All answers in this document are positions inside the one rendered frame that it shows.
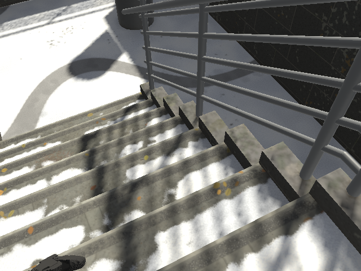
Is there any robot left hand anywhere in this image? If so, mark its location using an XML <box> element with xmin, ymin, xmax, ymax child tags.
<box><xmin>29</xmin><ymin>254</ymin><xmax>86</xmax><ymax>271</ymax></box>

